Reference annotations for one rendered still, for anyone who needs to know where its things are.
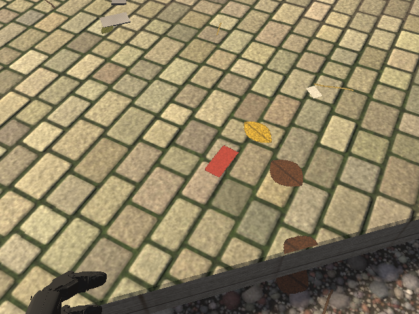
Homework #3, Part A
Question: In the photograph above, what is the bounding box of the robot left hand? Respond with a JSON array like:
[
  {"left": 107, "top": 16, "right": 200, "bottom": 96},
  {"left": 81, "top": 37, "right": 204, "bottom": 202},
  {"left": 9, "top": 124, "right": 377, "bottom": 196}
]
[{"left": 26, "top": 271, "right": 107, "bottom": 314}]

